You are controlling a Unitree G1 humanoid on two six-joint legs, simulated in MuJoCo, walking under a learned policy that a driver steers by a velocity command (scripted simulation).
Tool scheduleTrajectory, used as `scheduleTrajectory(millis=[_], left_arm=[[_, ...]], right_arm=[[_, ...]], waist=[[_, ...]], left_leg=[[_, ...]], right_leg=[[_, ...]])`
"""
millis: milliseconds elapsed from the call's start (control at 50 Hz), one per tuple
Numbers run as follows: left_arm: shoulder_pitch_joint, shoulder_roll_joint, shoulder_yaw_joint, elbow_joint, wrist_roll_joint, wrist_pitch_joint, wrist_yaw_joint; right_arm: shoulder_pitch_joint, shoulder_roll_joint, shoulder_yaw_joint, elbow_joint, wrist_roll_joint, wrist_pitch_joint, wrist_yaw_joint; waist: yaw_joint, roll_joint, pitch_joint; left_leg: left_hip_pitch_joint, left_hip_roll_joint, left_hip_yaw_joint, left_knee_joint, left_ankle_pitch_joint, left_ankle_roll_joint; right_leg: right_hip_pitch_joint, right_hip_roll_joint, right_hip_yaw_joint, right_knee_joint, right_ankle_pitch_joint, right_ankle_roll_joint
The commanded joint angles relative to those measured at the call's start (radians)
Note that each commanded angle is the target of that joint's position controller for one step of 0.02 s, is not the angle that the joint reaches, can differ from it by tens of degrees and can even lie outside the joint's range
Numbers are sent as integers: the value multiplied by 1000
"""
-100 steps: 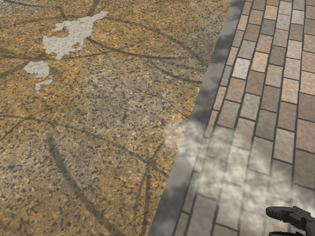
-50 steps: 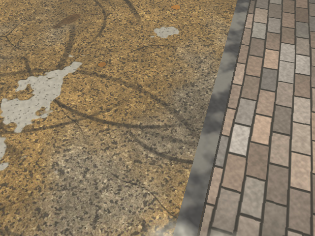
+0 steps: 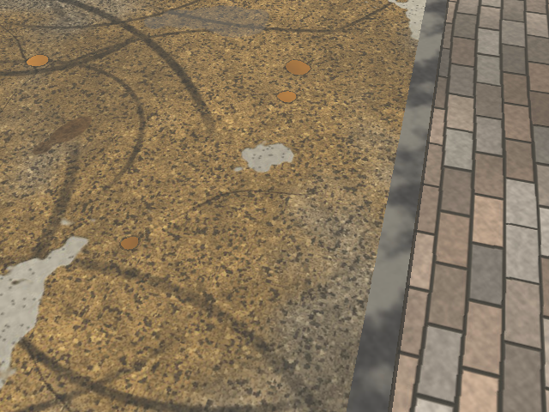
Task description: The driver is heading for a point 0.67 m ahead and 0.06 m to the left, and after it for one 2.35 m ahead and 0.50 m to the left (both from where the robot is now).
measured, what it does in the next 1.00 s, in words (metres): walks ahead: left foot, then right foot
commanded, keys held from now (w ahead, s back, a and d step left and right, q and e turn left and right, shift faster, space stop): w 0.72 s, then w+q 0.28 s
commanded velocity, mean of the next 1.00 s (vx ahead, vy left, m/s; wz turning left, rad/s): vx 0.50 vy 0.00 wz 0.07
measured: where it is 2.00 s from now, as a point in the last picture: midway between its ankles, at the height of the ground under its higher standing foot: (248, 194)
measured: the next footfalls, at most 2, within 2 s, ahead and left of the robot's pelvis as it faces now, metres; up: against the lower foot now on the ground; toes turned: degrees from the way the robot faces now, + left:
left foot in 0.18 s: +0.29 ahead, +0.15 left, +0.00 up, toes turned +2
right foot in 0.72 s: +0.60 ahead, -0.09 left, +0.00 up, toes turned -2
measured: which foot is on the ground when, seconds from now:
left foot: up 0.00-0.16, down 0.18-0.74, up 0.76-1.00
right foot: down 0.00-0.20, up 0.22-0.70, down 0.72-1.00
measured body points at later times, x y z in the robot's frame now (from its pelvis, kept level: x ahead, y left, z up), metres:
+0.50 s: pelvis +0.28 +0.06 +0.00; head +0.30 +0.07 +0.45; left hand +0.44 +0.33 -0.11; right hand +0.30 -0.21 -0.13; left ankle +0.25 +0.15 -0.75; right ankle +0.45 -0.12 -0.68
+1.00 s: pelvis +0.57 +0.00 +0.00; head +0.59 -0.01 +0.45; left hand +0.59 +0.27 -0.13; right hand +0.71 -0.27 -0.13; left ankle +0.68 +0.19 -0.67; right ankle +0.56 -0.09 -0.75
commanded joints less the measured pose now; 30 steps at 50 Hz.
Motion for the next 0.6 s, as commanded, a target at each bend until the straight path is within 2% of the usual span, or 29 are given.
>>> scheduleTrajectory(millis=[20, 80, 120, 140, 160, 180, 200, 220, 240, 260, 280, 300, 320, 360, 420, 500, 560, 600], left_arm=[[29, 169, 36, -21, -8, -4, 9], [53, 179, 42, 4, -13, 14, 14], [38, 191, 48, 7, -14, 24, 19], [18, 199, 51, 4, -14, 29, 21], [4, 185, 45, 0, -12, 36, 21], [9, 153, 29, -19, 1, 37, 24], [127, 33, -7, -29, 8, 17, 11], [87, 80, 2, -16, -3, -7, 7], [-3, 157, 24, -47, -34, -24, 1], [-60, 159, 24, -60, -41, -30, 4], [-89, 151, 28, -63, -28, -28, 10], [-72, 139, 33, -56, -19, -17, 14], [-51, 115, 31, -48, -15, -4, 15], [-53, 87, 28, -48, -9, 14, 17], [-156, 89, 31, -84, 2, 17, 19], [-287, 60, 19, -118, -2, 5, 6], [-376, 57, 11, -145, -10, 0, -8], [-417, 64, 9, -165, -13, -5, -21]], right_arm=[[-124, -41, 1, -82, 7, -17, 13], [-171, -56, 0, -109, 11, -25, 31], [-132, -82, -8, -104, 11, -29, 37], [-65, -104, -20, -87, 10, -30, 36], [77, -141, -42, -41, 7, -29, 30], [259, -200, -64, 6, -4, -27, 21], [357, -288, -87, 31, -8, -19, 18], [352, -200, -59, 30, 3, -18, 21], [269, -161, -43, 19, 5, -22, 19], [185, -136, -35, -1, -1, -24, 18], [130, -106, -27, -7, -9, -26, 21], [100, -82, -19, -8, -19, -32, 23], [90, -74, -17, -5, -20, -35, 25], [106, -93, -21, 11, -14, -42, 22], [157, -125, -29, 38, -12, -40, 5], [214, -134, -28, 66, -2, -32, -9], [277, -141, -30, 101, 5, -23, -12], [304, -144, -33, 121, 8, -10, -14]], waist=[[10, -90, 59], [5, -97, 68], [-30, -114, 40], [-71, -129, -2], [-142, -117, -87], [-207, -57, -226], [-168, 183, -361], [-189, 175, -383], [-176, 128, -231], [-147, 63, -136], [-120, 23, -64], [-84, 48, -45], [-66, 59, -40], [-53, 46, -21], [-72, 15, 13], [-112, 16, 37], [-143, 10, 62], [-147, 10, 73]], left_leg=[[35, -33, 33, -99, 68, 3], [11, -43, 22, -155, -9, 33], [81, -64, 37, -174, -86, 59], [187, -94, 64, -184, -112, 77], [383, -123, 91, -202, -98, 104], [686, -16, -25, -158, -77, 156], [1063, 225, -483, -225, -275, 319], [1070, 253, -670, -356, -388, 320], [945, 225, -539, -379, -422, 272], [796, 188, -418, -406, -364, 245], [662, 152, -329, -444, -287, 234], [576, 120, -264, -473, -225, 219], [525, 102, -227, -501, -194, 219], [479, 93, -166, -539, -127, 234], [505, 90, -114, -567, -54, 239], [519, 47, -23, -575, -37, 203], [592, 73, -17, -559, -46, 202], [674, 108, -24, -523, -15, 198]], right_leg=[[-41, -269, 111, -76, 214, -136], [73, -321, 123, -19, 277, -125], [119, -338, 125, 45, 407, -107], [120, -326, 111, 121, 564, -94], [82, -280, 75, 284, 673, -70], [-92, -227, 38, 545, 515, -40], [-517, -45, 5, 935, 21, 40], [-645, -29, 152, 1068, -385, 29], [-729, -88, 163, 1117, -334, 9], [-718, -145, 130, 1079, -239, 1], [-685, -179, 115, 1016, -168, 6], [-617, -210, 123, 965, -118, 8], [-569, -218, 122, 939, -93, 16], [-567, -227, 110, 883, -50, 34], [-654, -230, 106, 721, 99, 64], [-610, -190, 65, 477, 293, 69], [-611, -168, 54, 384, 311, 63], [-637, -163, 63, 343, 267, 45]])
Keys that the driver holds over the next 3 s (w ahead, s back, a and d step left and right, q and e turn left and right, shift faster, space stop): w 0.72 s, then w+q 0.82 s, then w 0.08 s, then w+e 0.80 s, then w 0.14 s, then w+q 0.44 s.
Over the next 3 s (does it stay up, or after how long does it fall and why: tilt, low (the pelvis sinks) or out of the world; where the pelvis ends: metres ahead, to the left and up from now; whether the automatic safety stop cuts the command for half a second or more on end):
stays up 1.67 0.25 0.00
